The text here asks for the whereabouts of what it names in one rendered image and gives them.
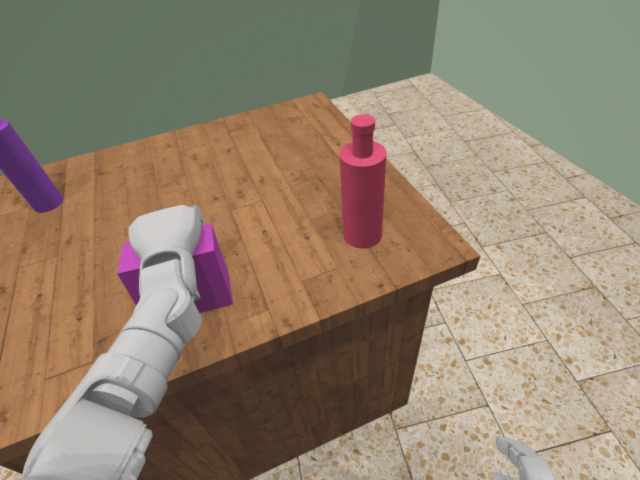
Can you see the table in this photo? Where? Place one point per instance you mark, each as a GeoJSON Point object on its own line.
{"type": "Point", "coordinates": [321, 339]}

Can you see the right robot hand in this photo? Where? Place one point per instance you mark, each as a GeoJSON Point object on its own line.
{"type": "Point", "coordinates": [522, 456]}

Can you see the left robot hand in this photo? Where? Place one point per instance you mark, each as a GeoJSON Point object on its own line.
{"type": "Point", "coordinates": [178, 226]}

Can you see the robot left forearm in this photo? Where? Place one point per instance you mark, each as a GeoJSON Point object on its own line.
{"type": "Point", "coordinates": [131, 377]}

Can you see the sponge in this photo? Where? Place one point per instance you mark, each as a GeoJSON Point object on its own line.
{"type": "Point", "coordinates": [212, 276]}

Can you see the left robot upper arm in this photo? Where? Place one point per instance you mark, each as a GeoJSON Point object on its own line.
{"type": "Point", "coordinates": [93, 442]}

